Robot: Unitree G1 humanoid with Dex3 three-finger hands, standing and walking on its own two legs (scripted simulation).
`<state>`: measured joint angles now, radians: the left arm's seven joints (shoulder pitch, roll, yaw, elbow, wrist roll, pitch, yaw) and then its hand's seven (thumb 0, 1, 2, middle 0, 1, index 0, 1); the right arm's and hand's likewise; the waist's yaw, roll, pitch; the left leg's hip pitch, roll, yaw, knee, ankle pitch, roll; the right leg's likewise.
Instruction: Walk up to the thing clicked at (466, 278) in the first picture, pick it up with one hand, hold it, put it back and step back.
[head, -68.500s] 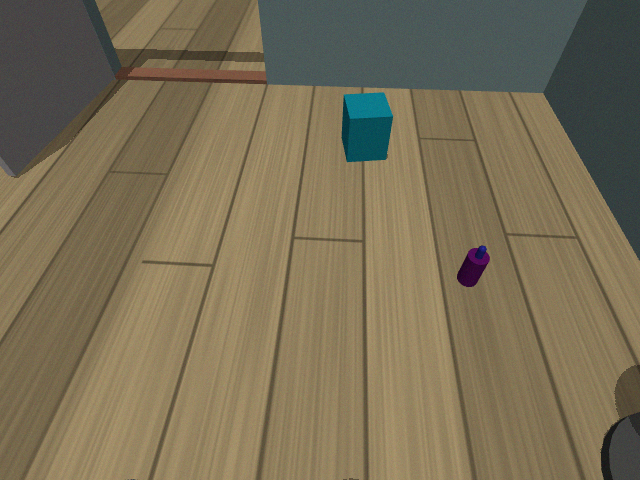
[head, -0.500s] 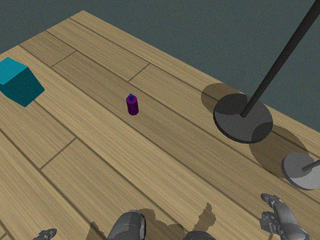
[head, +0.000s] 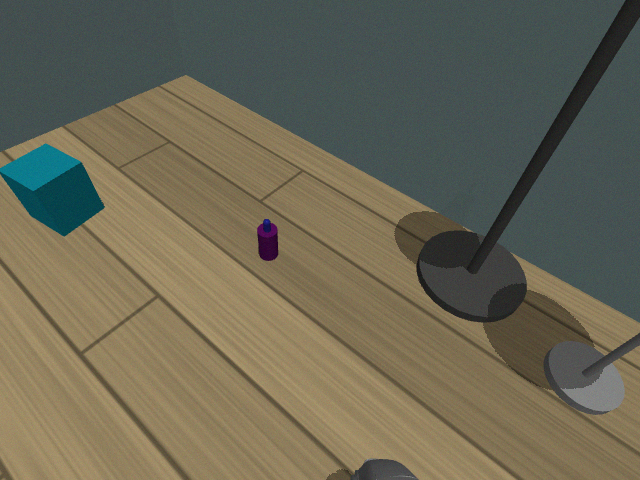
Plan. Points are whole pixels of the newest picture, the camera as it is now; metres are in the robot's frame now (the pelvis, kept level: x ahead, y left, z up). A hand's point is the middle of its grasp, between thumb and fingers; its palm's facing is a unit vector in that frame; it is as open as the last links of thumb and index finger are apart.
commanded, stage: step back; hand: left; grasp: from the side
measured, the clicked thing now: (267, 237) +1.03 +0.16 -0.67
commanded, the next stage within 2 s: stand in 0.68 s
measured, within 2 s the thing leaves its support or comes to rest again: neither
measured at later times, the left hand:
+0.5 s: hand (149, 476) +0.15 +0.24 -0.16, palm faces +0.02 -0.94 -0.34, open 7.4 cm
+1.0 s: hand out of the picture +0.15 +0.22 -0.15, palm faces -0.03 -0.94 -0.33, open 7.4 cm
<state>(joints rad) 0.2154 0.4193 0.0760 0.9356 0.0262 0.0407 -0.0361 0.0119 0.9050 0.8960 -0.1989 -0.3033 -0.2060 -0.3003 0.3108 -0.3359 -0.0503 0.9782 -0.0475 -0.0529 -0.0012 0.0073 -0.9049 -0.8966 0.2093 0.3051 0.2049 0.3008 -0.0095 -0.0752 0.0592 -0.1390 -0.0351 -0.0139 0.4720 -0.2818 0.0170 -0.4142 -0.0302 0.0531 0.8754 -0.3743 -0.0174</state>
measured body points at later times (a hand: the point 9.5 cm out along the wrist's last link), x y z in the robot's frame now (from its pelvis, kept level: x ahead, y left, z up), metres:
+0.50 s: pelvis +0.05 -0.02 -0.01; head +0.07 -0.01 +0.44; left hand +0.15 +0.28 -0.13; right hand +0.12 -0.32 -0.14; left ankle +0.06 +0.10 -0.74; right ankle +0.07 -0.16 -0.74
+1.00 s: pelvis +0.06 -0.02 +0.01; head +0.06 -0.02 +0.46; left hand +0.15 +0.27 -0.12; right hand +0.16 -0.32 -0.12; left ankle +0.06 +0.10 -0.74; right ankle +0.07 -0.16 -0.74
